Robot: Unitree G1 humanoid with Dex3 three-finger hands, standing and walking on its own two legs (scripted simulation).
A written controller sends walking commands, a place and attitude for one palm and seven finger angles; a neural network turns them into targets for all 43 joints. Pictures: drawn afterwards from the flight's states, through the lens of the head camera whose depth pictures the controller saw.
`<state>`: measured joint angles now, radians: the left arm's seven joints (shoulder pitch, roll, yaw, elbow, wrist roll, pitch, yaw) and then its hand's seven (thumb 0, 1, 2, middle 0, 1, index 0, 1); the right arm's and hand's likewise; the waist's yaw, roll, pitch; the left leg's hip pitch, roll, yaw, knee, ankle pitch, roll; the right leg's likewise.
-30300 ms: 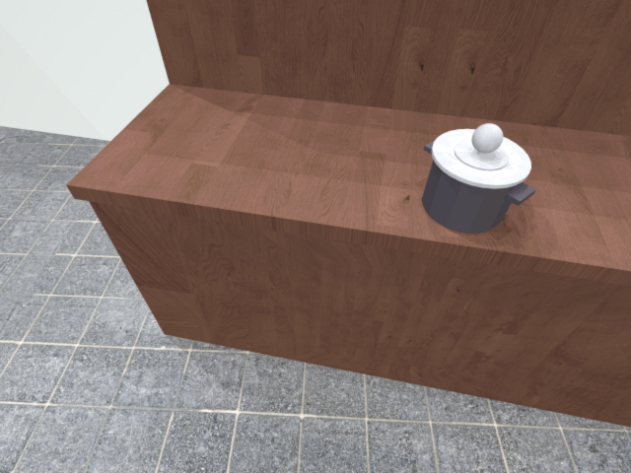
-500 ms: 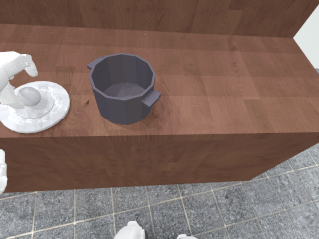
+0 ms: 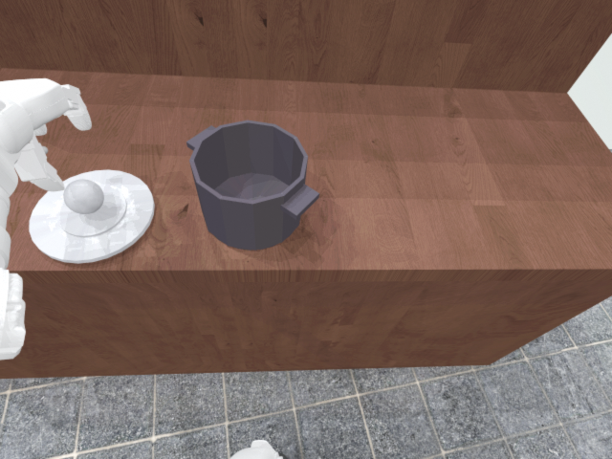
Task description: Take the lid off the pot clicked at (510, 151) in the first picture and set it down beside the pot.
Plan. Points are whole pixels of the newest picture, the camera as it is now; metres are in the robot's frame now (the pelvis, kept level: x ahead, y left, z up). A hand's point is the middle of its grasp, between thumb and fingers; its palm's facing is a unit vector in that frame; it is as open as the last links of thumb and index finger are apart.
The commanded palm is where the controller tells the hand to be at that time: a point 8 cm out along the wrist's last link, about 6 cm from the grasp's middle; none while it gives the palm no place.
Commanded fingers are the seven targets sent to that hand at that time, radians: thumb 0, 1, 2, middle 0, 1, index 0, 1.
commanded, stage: raise the empty hand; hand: left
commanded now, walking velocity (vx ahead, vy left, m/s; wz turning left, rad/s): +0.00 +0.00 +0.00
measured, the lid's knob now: (84, 196) +0.48 +0.32 +0.02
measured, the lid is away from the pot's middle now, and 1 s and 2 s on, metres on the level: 0.25 0.25 0.25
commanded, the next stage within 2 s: draw the hand back to the body in 0.46 s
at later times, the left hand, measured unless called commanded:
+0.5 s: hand (26, 121) +0.47 +0.32 +0.17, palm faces -0.35 -0.10 -0.93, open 11.0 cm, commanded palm +0.49 +0.31 +0.23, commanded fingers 0.00 -0.02 0.66 -0.35 -0.85 -0.35 -0.85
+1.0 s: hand (25, 150) +0.43 +0.31 +0.16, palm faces -0.30 -0.08 -0.95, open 11.0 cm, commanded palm +0.41 +0.31 +0.23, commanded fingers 0.00 -0.02 0.66 -0.35 -0.85 -0.35 -0.85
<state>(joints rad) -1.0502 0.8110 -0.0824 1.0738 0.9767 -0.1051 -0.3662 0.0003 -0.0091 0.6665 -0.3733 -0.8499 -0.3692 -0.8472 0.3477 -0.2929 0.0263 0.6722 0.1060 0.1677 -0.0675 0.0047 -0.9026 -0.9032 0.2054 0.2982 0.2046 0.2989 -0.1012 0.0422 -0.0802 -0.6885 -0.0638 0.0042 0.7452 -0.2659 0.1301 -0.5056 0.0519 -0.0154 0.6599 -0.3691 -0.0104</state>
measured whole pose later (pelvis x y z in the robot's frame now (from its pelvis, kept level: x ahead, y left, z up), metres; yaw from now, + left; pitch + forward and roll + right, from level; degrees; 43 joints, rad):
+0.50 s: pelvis +0.01 -0.01 +0.01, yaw +0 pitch +11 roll -4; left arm -1.13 0.87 -0.10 1.11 0.98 -0.06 -0.44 0.00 -0.01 0.67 -0.37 -0.85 -0.37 -0.85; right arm 0.33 -0.30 0.03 0.66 0.11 0.18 -0.05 0.01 -0.90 -0.90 0.20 0.30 0.20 0.30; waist -0.11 0.04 -0.06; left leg -0.63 -0.06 0.00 0.70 -0.26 0.11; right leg -0.45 0.05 -0.02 0.61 -0.36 0.00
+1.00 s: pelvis +0.01 -0.02 +0.01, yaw +1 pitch +9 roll -4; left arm -0.83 0.83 0.02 0.78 0.90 -0.10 -0.44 0.00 -0.01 0.67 -0.37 -0.85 -0.37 -0.85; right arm 0.24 -0.28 0.02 0.59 0.11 0.26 -0.01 0.01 -0.91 -0.90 0.20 0.30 0.20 0.30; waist -0.07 0.06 -0.04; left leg -0.57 -0.07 -0.01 0.66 -0.24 0.11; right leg -0.39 0.05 -0.02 0.58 -0.34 0.00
